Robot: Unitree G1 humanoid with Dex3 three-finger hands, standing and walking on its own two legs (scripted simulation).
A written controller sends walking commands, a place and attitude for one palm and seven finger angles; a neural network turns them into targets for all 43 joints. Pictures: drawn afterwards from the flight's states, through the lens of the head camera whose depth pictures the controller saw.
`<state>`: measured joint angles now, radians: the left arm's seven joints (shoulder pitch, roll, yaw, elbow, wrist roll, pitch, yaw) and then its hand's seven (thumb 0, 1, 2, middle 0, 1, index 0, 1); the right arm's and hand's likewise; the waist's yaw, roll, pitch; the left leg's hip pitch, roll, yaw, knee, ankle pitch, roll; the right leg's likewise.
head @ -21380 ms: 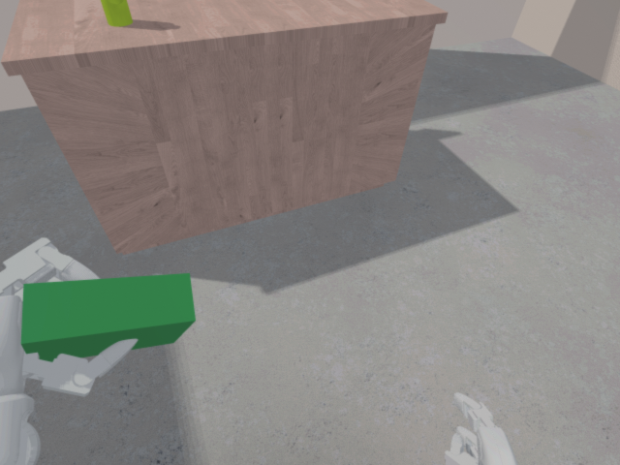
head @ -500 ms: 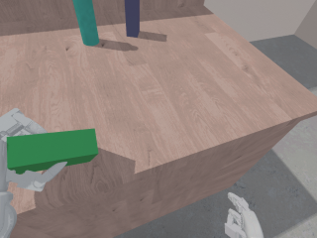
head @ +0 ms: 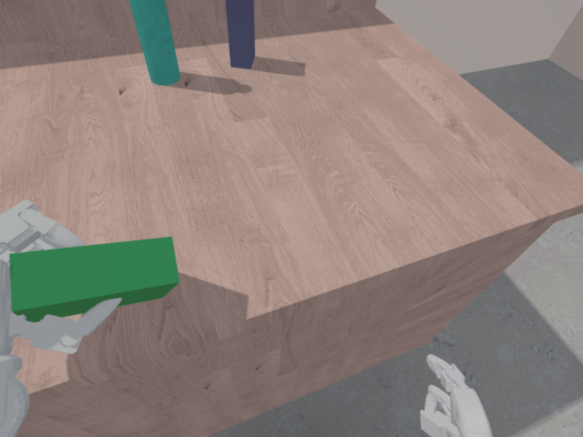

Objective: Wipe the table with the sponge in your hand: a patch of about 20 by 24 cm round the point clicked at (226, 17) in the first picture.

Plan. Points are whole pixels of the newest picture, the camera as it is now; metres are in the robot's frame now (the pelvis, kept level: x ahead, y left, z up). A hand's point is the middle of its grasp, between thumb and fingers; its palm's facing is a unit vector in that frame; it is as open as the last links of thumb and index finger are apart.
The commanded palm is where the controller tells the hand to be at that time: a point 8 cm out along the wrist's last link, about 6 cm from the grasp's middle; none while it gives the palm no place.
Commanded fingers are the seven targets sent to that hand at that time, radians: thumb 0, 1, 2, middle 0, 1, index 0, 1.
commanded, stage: look again from close up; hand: left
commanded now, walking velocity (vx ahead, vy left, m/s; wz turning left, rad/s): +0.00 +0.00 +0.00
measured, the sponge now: (124, 276) +0.24 +0.21 +0.14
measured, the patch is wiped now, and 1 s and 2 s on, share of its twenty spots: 0.00 0.00 0.00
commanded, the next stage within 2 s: turn the palm down, sponge in hand in 0.02 s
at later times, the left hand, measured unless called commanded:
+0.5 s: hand (65, 295) +0.19 +0.22 +0.20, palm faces +0.41 -0.67 -0.62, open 9.0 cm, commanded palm +0.15 +0.26 +0.21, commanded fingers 0.00 0.10 1.30 -1.20 -1.60 -1.20 -1.60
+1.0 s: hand (95, 252) +0.22 +0.20 +0.21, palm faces +0.35 -0.41 -0.84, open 8.9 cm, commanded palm +0.17 +0.23 +0.25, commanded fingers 0.00 0.10 1.30 -1.20 -1.60 -1.20 -1.60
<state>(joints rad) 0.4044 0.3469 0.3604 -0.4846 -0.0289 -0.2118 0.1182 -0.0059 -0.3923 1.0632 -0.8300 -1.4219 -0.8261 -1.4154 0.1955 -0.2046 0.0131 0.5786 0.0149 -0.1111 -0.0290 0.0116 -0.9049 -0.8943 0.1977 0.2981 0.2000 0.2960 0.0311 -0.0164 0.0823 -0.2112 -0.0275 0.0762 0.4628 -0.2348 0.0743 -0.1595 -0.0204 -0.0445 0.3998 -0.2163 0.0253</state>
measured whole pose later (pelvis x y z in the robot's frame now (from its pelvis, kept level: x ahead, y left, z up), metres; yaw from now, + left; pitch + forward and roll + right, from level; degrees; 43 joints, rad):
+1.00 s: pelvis -0.01 -0.08 -0.02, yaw +0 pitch -2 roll +1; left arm 0.25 0.70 0.39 -0.40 0.18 0.19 -0.03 0.00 -0.40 1.07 -0.84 -1.42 -0.83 -1.41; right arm 0.19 -0.31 0.01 0.59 0.04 -0.01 -0.10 0.01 -0.91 -0.89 0.20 0.30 0.20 0.30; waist 0.07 0.11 -0.02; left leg -0.29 0.02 0.01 0.63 -0.31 -0.04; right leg -0.28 0.05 -0.06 0.67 -0.36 -0.08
